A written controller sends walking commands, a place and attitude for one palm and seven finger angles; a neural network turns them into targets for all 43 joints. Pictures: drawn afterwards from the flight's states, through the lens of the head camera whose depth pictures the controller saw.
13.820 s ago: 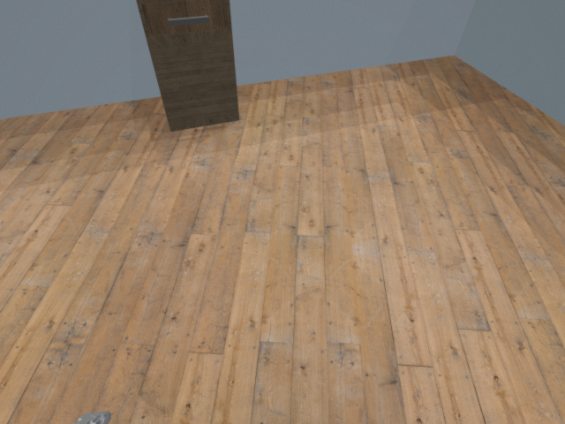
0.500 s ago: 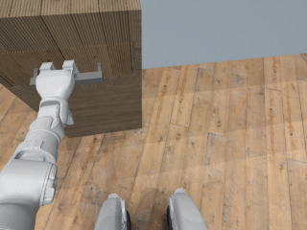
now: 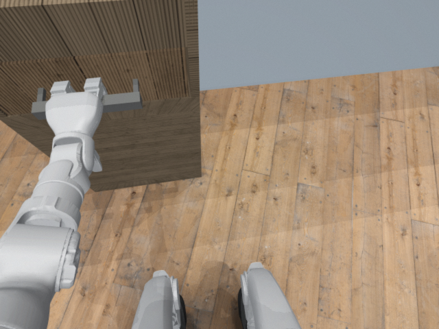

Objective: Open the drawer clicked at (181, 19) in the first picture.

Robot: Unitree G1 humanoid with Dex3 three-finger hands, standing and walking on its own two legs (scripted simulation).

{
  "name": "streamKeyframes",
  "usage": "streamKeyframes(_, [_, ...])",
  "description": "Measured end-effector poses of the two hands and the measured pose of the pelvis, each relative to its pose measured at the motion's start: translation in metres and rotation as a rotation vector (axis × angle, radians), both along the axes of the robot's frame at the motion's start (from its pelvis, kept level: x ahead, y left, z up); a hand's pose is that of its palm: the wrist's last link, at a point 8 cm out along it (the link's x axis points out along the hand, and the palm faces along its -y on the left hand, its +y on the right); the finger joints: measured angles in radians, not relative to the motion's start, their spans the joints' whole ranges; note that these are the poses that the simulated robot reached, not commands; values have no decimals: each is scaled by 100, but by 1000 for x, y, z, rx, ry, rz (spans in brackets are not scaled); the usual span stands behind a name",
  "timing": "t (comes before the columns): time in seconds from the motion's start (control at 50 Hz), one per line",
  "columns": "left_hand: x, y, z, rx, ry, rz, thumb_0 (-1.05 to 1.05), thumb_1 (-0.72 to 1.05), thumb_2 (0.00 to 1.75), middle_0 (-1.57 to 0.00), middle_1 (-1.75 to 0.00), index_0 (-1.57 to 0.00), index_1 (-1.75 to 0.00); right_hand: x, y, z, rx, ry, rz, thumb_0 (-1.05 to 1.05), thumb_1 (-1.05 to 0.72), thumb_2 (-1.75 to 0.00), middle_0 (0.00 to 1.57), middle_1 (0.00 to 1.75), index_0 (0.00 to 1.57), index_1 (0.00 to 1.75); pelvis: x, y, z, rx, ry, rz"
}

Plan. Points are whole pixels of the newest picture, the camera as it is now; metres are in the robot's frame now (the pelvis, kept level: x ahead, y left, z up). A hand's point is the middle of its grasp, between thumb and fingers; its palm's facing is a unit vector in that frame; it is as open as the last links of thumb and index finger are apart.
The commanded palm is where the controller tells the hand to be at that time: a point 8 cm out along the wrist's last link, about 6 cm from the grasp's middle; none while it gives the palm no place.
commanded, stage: lower the fingers behind the handle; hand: left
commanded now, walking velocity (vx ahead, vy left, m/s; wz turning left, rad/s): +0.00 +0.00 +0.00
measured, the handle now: (89, 96) +0.56 +0.22 -0.01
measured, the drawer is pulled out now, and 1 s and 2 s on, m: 0.00 0.00 0.09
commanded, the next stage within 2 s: close the thumb around the handle in 0.12 s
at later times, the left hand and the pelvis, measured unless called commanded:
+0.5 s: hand (86, 126) +0.50 +0.23 -0.03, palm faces -0.05 -0.02 -1.00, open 11.6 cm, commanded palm +0.49 +0.21 +0.02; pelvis +0.00 +0.00 +0.00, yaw +0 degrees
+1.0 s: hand (84, 127) +0.50 +0.23 -0.03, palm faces -0.04 -0.02 -1.00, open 5.9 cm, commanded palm +0.49 +0.21 +0.02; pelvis +0.00 +0.01 +0.00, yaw +0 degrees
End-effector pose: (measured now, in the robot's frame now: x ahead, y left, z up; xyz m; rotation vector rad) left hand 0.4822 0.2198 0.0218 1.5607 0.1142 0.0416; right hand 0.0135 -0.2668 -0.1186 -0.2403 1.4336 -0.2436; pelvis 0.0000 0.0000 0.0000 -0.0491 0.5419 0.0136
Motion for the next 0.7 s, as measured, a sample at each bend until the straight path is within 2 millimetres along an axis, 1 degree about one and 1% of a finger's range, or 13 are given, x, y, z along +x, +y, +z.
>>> streamKeyframes(0.26, [2, 2, 0, -11, 7, -6, 0, -49, 30, -32, -120, -32, -120, -1, -1, 3, -8, 4, -1, 0, -90, -90, 20, 30, 21, 30, 2, 0, 1, -1, 2, 1])
streamKeyframes(0.36, [1, 3, 0, -10, 0, -6, 0, -42, 33, -32, -121, -32, -120, -1, -2, 3, -11, 7, 0, 0, -90, -90, 20, 30, 21, 30, 2, 1, 1, -2, 3, 1])
streamKeyframes(0.42, [2, 4, 0, -7, -2, -5, 0, -32, 38, -33, -122, -33, -121, 0, -2, 3, -11, 8, 1, 0, -90, -90, 20, 30, 21, 30, 2, 1, 0, -3, 2, 2])
streamKeyframes(0.5, [3, 6, 0, -12, 0, 3, 0, -15, 45, -34, -124, -34, -123, 0, -1, 3, -13, 6, 1, 0, -90, -90, 20, 30, 21, 30, 2, 2, 0, -4, 3, 1])
streamKeyframes(0.7, [0, 7, 2, -11, 3, -7, 0, 37, 67, -37, -130, -38, -129, 1, 3, 4, -7, 5, -1, 0, -90, -90, 20, 30, 21, 30, 3, 4, 2, -5, -2, 1])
